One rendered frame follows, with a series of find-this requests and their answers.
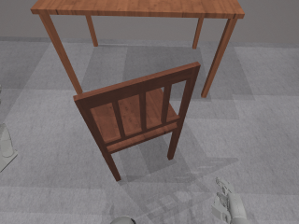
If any left robot hand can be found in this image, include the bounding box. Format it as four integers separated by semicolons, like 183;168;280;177
0;84;19;173

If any chair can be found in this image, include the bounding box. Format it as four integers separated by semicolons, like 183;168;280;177
73;62;201;182

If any table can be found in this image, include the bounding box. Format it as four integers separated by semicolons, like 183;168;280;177
31;0;245;98

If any right robot hand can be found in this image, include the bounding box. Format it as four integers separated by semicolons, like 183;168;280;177
211;176;248;224

